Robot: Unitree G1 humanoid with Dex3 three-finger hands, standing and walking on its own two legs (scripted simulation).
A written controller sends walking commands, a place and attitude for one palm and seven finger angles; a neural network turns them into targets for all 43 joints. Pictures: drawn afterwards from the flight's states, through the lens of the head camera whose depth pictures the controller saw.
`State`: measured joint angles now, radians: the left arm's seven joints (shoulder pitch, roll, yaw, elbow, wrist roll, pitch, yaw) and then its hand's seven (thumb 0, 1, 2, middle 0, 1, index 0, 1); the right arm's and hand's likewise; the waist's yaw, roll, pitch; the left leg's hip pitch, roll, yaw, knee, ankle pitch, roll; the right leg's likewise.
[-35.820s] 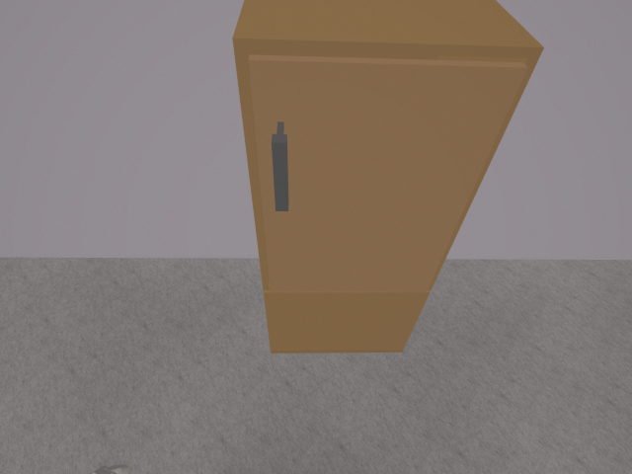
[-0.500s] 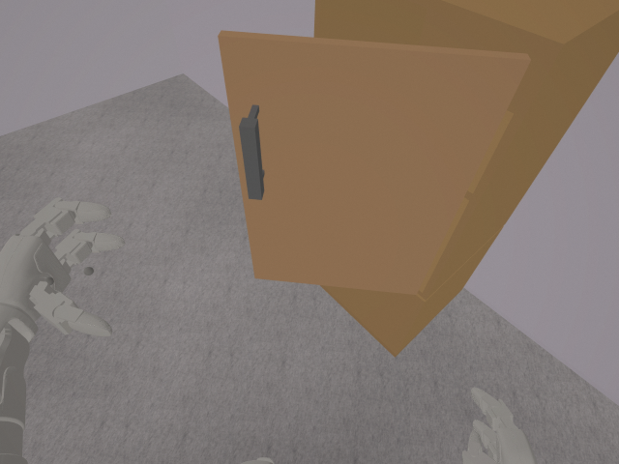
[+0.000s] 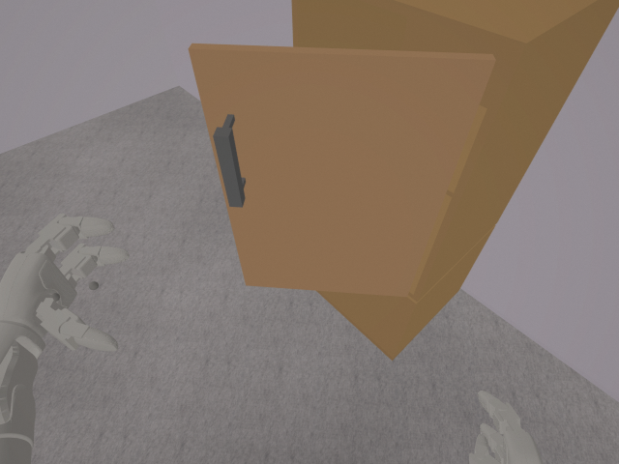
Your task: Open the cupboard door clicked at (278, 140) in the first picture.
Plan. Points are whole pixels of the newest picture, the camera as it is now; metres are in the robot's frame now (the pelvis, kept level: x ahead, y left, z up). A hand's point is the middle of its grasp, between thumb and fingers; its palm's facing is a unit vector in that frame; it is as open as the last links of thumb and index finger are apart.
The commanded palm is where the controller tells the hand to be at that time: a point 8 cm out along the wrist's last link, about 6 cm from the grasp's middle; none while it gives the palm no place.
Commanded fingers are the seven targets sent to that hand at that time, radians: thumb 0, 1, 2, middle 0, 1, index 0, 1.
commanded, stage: move the hooked fingers beside the handle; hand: left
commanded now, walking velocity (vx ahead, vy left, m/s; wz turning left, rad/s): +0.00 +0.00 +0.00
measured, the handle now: (233, 162) +0.55 +0.16 +0.09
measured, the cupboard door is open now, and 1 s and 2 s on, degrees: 42 42 42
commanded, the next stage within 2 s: none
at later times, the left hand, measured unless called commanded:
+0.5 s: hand (135, 238) +0.36 +0.25 +0.10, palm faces -0.01 -1.00 -0.02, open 14.0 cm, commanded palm +0.33 +0.31 +0.10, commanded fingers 0.00 -0.50 0.30 -0.30 -1.20 -0.30 -1.20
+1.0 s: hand (155, 211) +0.42 +0.25 +0.10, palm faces -0.01 -1.00 +0.00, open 14.0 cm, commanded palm +0.40 +0.30 +0.10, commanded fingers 0.00 -0.50 0.30 -0.30 -1.20 -0.30 -1.20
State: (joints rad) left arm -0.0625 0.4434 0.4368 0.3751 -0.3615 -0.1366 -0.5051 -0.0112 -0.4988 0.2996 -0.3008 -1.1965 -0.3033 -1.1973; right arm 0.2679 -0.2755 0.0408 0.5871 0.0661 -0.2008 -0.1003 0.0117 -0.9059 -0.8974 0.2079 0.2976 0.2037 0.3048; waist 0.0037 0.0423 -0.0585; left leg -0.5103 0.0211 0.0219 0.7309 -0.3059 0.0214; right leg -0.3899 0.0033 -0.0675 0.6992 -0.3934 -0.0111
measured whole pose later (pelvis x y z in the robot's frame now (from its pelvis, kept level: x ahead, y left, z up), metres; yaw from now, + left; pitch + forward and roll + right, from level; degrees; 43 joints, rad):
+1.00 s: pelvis +0.00 +0.01 -0.01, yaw -1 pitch +9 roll -2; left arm -0.55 0.47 0.38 0.84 -0.23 -0.24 -0.40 -0.01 -0.50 0.30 -0.30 -1.20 -0.30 -1.20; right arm 0.31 -0.27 0.03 0.62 0.05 -0.08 -0.07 0.01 -0.91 -0.90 0.21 0.30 0.20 0.30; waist -0.06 0.01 -0.06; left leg -0.61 0.02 0.04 0.77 -0.32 0.04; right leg -0.50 0.00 -0.04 0.73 -0.40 0.00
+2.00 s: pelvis +0.01 +0.01 -0.02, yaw -4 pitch +16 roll -3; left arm -0.78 0.62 0.51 1.09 -0.13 -0.32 -0.37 -0.01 -0.50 0.30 -0.30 -1.20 -0.30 -1.20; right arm 0.43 -0.27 0.02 0.62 0.03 0.06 -0.03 0.00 -0.91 -0.90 0.21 0.30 0.20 0.30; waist -0.15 0.01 -0.10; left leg -0.78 0.07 0.06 0.88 -0.38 0.03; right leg -0.66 0.04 -0.02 0.81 -0.43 0.00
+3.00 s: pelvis +0.01 +0.01 -0.02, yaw -3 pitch +16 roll -3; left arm -0.86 0.54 0.39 1.14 -0.14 -0.31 -0.33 -0.01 -0.50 0.30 -0.30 -1.20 -0.30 -1.20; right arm 0.40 -0.28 0.02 0.63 0.02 0.06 -0.03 0.00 -0.91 -0.90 0.21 0.30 0.20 0.30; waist -0.14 0.02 -0.09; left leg -0.80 0.05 0.04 0.89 -0.37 0.03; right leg -0.67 0.03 -0.04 0.83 -0.43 0.00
